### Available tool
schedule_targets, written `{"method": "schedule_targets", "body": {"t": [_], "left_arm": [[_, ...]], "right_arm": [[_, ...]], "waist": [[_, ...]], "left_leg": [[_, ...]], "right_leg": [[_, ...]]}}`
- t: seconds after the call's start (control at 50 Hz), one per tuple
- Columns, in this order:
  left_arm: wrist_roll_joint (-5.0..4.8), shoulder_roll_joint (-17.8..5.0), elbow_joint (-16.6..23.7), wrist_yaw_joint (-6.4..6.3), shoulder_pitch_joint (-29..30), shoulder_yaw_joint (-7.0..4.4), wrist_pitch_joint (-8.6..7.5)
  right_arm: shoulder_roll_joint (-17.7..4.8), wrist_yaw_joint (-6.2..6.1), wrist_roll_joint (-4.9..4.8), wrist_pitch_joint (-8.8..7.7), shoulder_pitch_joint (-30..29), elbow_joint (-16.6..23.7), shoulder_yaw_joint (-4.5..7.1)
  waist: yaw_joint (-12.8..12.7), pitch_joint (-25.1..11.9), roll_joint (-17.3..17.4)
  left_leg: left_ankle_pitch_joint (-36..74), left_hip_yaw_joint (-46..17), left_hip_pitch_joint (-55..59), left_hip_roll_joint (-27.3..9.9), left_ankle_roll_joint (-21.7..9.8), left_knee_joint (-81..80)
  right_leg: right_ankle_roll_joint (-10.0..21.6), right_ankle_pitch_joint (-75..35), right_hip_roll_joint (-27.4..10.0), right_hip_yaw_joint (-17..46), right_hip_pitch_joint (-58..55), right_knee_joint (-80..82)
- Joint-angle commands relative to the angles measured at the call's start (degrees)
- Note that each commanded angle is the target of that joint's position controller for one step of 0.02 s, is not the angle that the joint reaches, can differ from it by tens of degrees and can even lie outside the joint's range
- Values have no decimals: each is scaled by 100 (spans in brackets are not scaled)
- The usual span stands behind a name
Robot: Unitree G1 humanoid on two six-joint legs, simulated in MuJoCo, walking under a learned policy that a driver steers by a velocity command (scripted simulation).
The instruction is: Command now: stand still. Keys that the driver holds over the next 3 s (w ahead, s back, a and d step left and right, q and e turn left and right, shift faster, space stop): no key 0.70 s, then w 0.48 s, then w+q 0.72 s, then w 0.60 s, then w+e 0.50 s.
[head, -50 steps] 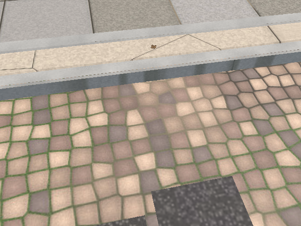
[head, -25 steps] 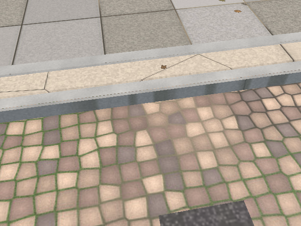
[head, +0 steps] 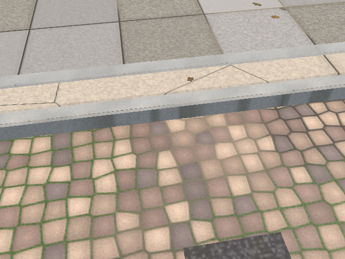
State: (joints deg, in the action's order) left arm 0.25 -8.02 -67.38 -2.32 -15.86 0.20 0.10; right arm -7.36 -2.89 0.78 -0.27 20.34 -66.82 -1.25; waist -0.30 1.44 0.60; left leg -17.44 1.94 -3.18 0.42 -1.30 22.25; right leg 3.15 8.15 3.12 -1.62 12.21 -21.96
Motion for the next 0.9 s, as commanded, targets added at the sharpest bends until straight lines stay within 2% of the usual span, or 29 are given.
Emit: {"method": "schedule_targets", "body": {"t": [0.02, 0.7, 0.72, 0.76, 0.78, 0.8, 0.82, 0.84, 0.86, 0.9], "left_arm": [[1, -423, 27, -12, -329, -54, -21], [-7, -215, -96, -36, -565, -11, -46], [-3, -185, -107, -33, -583, -2, -41], [17, -245, -21, -12, -454, -37, -20], [48, -259, 57, 18, -352, -64, -17], [104, -245, 186, 60, -159, -77, -26], [170, -186, 341, 103, 37, -70, -58], [198, -175, 498, 142, 255, -75, -110], [191, -236, 641, 175, 436, -105, -169], [173, -319, 834, 236, 587, -164, -293]], "right_arm": [[-358, -13, 0, -26, 531, -2, 47], [-172, -22, -5, -115, 829, 17, 48], [-157, -18, 5, -116, 896, 0, 45], [-362, -7, 25, -88, 1007, -5, 141], [-511, 3, 18, -63, 1081, 11, 208], [-627, 11, 7, -45, 1206, 11, 266], [-686, 17, 3, -46, 1287, 6, 309], [-669, 24, 21, -74, 1372, -8, 331], [-660, 34, 67, -119, 1468, -25, 349], [-708, 54, 111, -223, 1514, -19, 387]], "waist": [[-6, 415, -5], [-4, 417, 19], [21, 316, 24], [93, 486, 233], [175, 659, 507], [273, 967, 702], [341, 1280, 777], [399, 1488, 735], [427, 1563, 616], [391, 1463, 416]], "left_leg": [[354, -551, -824, -584, -184, -541], [1048, -588, -655, -620, -224, -550], [578, -594, -610, -586, -248, -638], [-877, -797, -678, -571, -423, -828], [-1783, -1157, -664, -742, -612, -1034], [-2504, -1617, -617, -1095, -843, -1334], [-2803, -1996, -581, -1487, -1066, -1558], [-2667, -2238, -539, -1758, -1242, -1684], [-2279, -2330, -314, -1874, -1347, -1720], [-1277, -2144, 279, -1865, -1388, -1597]], "right_leg": [[52, -175, -742, 853, -279, 374], [-20, -643, -772, 729, -269, 121], [-15, -288, -718, 696, -295, 125], [31, 752, -425, 456, 52, -259], [49, 1353, -206, 214, 496, -701], [48, 1654, -65, -39, 1109, -1168], [55, 1682, -142, -219, 1604, -1574], [65, 1620, -345, -235, 1975, -1965], [72, 1684, -474, -178, 2374, -2280], [66, 1637, -636, -99, 2868, -2488]]}}
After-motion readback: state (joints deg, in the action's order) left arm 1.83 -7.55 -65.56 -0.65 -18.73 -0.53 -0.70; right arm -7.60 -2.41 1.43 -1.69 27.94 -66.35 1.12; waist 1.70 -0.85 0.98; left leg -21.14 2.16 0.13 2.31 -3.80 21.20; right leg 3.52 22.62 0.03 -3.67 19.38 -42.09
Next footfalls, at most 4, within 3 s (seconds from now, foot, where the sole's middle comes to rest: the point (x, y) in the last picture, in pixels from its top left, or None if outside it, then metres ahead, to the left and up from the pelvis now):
1.06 right None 0.20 -0.11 -0.78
1.56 left None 0.53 0.06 -0.78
2.12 right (176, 179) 0.89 0.02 -0.78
2.66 left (118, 155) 1.04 0.31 -0.78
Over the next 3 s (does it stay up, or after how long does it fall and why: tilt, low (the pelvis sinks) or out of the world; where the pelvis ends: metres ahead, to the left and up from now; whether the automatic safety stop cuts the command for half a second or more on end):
stays up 1.09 0.24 0.00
